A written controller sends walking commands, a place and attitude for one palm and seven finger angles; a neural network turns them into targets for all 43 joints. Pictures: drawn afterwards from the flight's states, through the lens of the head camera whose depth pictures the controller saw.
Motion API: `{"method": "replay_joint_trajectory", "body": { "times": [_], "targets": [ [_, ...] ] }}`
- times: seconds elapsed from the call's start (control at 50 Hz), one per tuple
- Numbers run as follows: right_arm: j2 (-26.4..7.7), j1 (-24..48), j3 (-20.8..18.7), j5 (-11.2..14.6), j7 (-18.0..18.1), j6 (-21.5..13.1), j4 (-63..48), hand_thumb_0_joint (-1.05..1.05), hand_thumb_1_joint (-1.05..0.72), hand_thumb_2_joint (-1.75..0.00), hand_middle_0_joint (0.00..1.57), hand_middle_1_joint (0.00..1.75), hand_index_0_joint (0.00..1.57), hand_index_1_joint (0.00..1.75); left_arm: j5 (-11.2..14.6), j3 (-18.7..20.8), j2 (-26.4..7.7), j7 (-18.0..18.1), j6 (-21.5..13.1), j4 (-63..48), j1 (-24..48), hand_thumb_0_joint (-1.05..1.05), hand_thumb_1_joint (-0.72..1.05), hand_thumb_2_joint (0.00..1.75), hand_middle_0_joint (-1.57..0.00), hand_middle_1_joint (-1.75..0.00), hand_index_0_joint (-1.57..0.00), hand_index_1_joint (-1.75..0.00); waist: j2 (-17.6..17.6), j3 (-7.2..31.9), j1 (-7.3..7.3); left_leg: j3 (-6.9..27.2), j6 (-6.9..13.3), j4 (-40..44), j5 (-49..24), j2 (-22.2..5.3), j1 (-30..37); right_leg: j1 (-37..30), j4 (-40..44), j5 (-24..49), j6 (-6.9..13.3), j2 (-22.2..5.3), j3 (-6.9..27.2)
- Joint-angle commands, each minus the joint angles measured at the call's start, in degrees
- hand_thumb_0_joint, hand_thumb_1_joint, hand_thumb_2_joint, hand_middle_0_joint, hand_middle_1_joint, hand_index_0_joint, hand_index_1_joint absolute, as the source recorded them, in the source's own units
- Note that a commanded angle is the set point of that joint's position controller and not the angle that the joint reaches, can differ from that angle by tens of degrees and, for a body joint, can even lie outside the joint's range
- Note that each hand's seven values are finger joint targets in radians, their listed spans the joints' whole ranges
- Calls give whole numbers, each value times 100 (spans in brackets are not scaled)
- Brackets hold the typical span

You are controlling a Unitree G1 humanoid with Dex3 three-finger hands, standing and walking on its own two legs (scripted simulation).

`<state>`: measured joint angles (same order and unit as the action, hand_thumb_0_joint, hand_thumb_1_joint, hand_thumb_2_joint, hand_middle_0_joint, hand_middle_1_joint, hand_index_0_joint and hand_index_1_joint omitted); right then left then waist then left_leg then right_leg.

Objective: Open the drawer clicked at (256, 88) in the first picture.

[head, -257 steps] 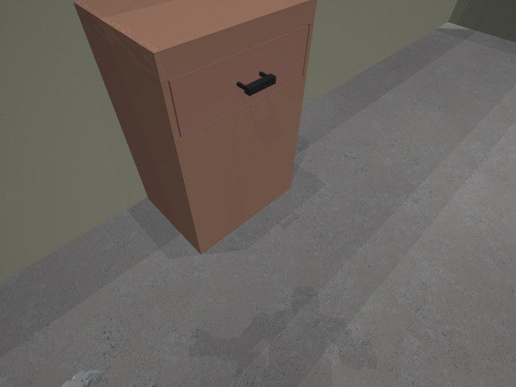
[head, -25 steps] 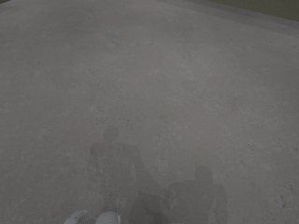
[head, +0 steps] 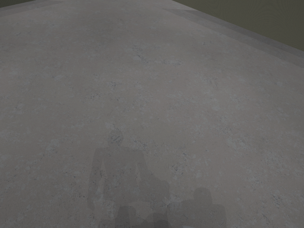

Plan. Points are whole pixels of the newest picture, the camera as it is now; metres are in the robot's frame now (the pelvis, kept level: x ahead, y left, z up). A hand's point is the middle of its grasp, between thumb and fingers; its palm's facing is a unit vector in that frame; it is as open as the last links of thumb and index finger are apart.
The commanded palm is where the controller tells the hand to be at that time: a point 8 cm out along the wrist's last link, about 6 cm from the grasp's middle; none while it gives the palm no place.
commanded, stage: walk to a spot facing it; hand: left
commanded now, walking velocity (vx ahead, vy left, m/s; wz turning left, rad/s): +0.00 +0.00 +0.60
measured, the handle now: out of the picture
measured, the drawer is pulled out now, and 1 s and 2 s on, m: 0.00 0.00 0.00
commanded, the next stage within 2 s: none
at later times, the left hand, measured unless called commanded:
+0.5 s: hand out of the picture +0.06 +0.16 -0.14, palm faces +0.30 -0.91 -0.28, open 7.4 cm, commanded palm none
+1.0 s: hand out of the picture -0.11 +0.21 -0.17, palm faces +0.62 -0.74 -0.26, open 7.4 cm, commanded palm none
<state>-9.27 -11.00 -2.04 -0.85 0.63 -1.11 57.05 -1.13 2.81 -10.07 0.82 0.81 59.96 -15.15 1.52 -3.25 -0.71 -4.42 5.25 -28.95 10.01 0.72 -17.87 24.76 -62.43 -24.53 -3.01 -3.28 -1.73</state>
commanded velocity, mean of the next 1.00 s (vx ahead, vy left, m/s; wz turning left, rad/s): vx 0.00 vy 0.00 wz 0.60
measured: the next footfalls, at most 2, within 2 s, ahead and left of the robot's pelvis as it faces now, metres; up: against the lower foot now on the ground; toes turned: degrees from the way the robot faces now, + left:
right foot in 0.36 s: +0.07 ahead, -0.16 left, +0.00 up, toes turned +13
left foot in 0.78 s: -0.03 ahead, +0.09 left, +0.00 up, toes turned +37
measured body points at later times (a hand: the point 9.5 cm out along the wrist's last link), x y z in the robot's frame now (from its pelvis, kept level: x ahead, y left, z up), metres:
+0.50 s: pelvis +0.01 -0.06 +0.00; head +0.03 -0.08 +0.45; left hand +0.04 +0.21 -0.12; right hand +0.12 -0.31 -0.15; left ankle +0.00 +0.06 -0.66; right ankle +0.03 -0.17 -0.74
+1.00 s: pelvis -0.02 -0.01 +0.00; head +0.00 +0.04 +0.45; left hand -0.14 +0.25 -0.15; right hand +0.23 -0.15 -0.12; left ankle -0.06 +0.07 -0.74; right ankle +0.07 -0.16 -0.65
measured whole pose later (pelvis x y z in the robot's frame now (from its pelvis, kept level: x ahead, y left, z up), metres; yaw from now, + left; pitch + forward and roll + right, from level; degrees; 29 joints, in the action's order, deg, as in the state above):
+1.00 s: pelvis -0.02 -0.01 +0.00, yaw +37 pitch +0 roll -2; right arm -12.9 -7.2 -2.9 -1.1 -0.5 0.9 50.7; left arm -1.1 4.6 -16.5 0.5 3.7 52.7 -11.8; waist 1.8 -5.4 -0.8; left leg 0.0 3.0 -30.4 14.5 0.8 -15.7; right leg 28.0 -63.3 -24.1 -5.6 -5.7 -1.5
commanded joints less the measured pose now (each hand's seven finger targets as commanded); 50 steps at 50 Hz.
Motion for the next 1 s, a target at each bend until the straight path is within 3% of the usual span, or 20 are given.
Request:
{"method": "replay_joint_trajectory", "body": {
  "times": [0.0, 0.08, 0.18, 0.26, 0.3, 0.32, 0.34, 0.36, 0.4, 0.44, 0.52, 0.66, 0.72, 0.74, 0.76, 0.78, 0.8, 0.84, 0.88, 0.98],
  "targets": [
    [-1072, -251, -262, -14, 12, 31, -377, 0, -90, -90, 20, 30, 20, 30, -9, 207, -423, 49, 20, -448, -209, 0, 90, 90, -20, -30, -20, -30, -733, 517, 25, 1738, 350, 1479, -489, -1371, 122, 209, -33, 502, -128, -144, 99],
    [-1163, -370, -366, -42, 0, 97, -427, 0, -90, -90, 20, 30, 20, 30, -9, 253, -451, 51, 52, -713, 202, 0, 90, 90, -20, -30, -20, -30, -816, 499, 147, 2174, 438, 1455, 120, -1304, 233, 382, 485, 437, -179, -88, 143],
    [-1285, -598, -467, -72, 11, 163, -445, 0, -90, -90, 20, 30, 20, 30, 37, 247, -480, 71, 31, -1033, 618, 0, 90, 90, -20, -30, -20, -30, -989, 694, 292, 2759, 560, 1161, -486, -1301, 610, 212, 1288, -18, -125, 125, 235],
    [-1343, -478, -536, -80, -5, 227, -579, 0, -90, -90, 20, 30, 20, 30, 91, 233, -531, 99, 9, -1098, 417, 0, 90, 90, -20, -30, -20, -30, -1088, 803, 194, 2993, 428, 949, -986, -1072, 350, -653, 2423, 70, -20, 376, 204],
    [-1276, -236, -551, -36, -39, 267, -704, 0, -90, -90, 20, 30, 20, 30, 104, 272, -674, 132, -16, -1016, -75, 0, 90, 90, -20, -30, -20, -30, -932, 866, -63, 2809, 70, 738, -390, -755, -342, -1816, 3835, 862, 75, 312, 136],
    [-1036, -226, -540, 10, -80, 283, -766, 0, -90, -90, 20, 30, 20, 30, 53, 334, -1002, 166, -53, -1011, -252, 0, 90, 90, -20, -30, -20, -30, -170, 850, -144, 2306, -289, 42, 492, -340, -1185, -2602, 4628, 661, 324, -448, 782],
    [-660, -322, -486, 32, -89, 276, -917, 0, -90, -90, 20, 30, 20, 30, -53, 415, -1563, 204, -97, -1139, -119, 0, 90, 90, -20, -30, -20, -30, 1451, 630, -120, 959, -782, -1475, 1764, 478, -2245, -2785, 5205, 380, 921, -2134, 2448],
    [-984, -312, -539, -76, -87, 285, -944, 0, -90, -90, 20, 30, 20, 30, 2, 343, -1577, 197, -58, -1326, 294, 0, 90, 90, -20, -30, -20, -30, 1127, 451, 9, 868, -740, -2612, 2063, 218, -2004, -1764, 5131, 599, 1192, -2548, 2220],
    [-955, -248, -545, -86, -166, 435, -756, 0, -90, -90, 20, 30, 20, 30, 25, 248, -1179, 160, -96, -1429, 852, 0, 90, 90, -20, -30, -20, -30, 814, -113, 256, 768, -779, -3737, 1449, -69, -1683, -768, 5059, 729, 976, -1811, 1393],
    [-853, -434, -505, -72, -216, 450, -679, 0, -90, -90, 20, 30, 20, 30, 12, 162, -909, 150, -130, -1417, 955, 0, 90, 90, -20, -30, -20, -30, 670, -223, 394, 574, -874, -4023, 1006, -182, -1729, -932, 4704, 1831, 843, -1420, 522],
    [-863, 20, -442, -59, -220, 472, -798, 0, -90, -90, 20, 30, 20, 30, -11, 184, -1084, 138, -152, -1256, 265, 0, 90, 90, -20, -30, -20, -30, 894, 62, 54, 345, -1026, -3629, 1151, -287, -1739, -1762, 4347, 2931, 931, -1530, 162],
    [-825, 667, -286, 10, -247, 387, -1010, 0, -90, -90, 20, 30, 20, 30, -69, 293, -1497, 96, -74, -1098, -147, 0, 90, 90, -20, -30, -20, -30, 1260, 438, -238, -228, -919, -1520, 1493, -192, -837, -2298, 3716, 4173, 894, -1690, -297],
    [-1025, 256, -316, 3, -216, 307, -953, 0, -90, -90, 20, 30, 20, 30, -23, 343, -1571, 70, -35, -1086, -14, 0, 90, 90, -20, -30, -20, -30, 1108, 690, 28, -370, -773, -143, 626, -118, 171, -2065, 2997, 4048, 573, -1648, -698],
    [-1313, -168, -395, -16, -221, 246, -876, 0, -90, -90, 20, 30, 20, 30, 21, 339, -1467, 56, -17, -1118, 38, 0, 90, 90, -20, -30, -20, -30, 410, 993, 284, 8, -631, 637, -390, -381, 1278, -1392, 1980, 3492, 313, -1523, -844],
    [-2051, -558, -578, -56, -184, 184, -840, 0, -90, -90, 20, 30, 20, 30, 67, 278, -1092, -3, -11, -1371, 25, 0, 90, 90, -20, -30, -20, -30, -1516, 1287, 506, 2011, 99, 619, -2743, -1980, 2621, 510, 608, 212, -180, -702, -1010],
    [-2311, -958, -618, 24, -163, 229, -685, 0, -90, -90, 20, 30, 20, 30, 11, 177, -964, 23, 27, -1560, 354, 0, 90, 90, -20, -30, -20, -30, -1717, 1337, 666, 2367, 683, 486, -4207, -2629, 2513, 994, -140, -1475, -238, -467, -484],
    [-2144, -980, -588, 31, -75, 194, -606, 0, -90, -90, 20, 30, 20, 30, 17, 195, -973, 87, 96, -1511, 590, 0, 90, 90, -20, -30, -20, -30, -1759, 1388, 707, 2327, 682, 448, -3979, -2414, 2226, 1042, -475, -1237, -213, -479, -2],
    [-1755, -276, -463, -18, -2, 180, -782, 0, -90, -90, 20, 30, 20, 30, 34, 242, -1015, 19, 74, -1386, 723, 0, 90, 90, -20, -30, -20, -30, -1316, 730, 446, 1906, 471, 597, -2984, -1843, 1358, 1002, -645, -459, -219, -483, 138],
    [-1600, 143, -393, -28, -4, 147, -931, 0, -90, -90, 20, 30, 20, 30, 18, 259, -990, -19, 86, -1218, 405, 0, 90, 90, -20, -30, -20, -30, -1044, 637, 196, 1586, 323, 683, -2700, -1499, 1144, 777, -509, 8, -260, -401, 104],
    [-1597, 51, -426, -21, -28, 156, -927, 0, -90, -90, 20, 30, 20, 30, 23, 242, -979, 1, 105, -1273, 465, 0, 90, 90, -20, -30, -20, -30, -845, 651, 212, 1853, 417, 835, -2120, -1358, 1158, 611, 143, 216, -321, -221, 156]
  ]
}}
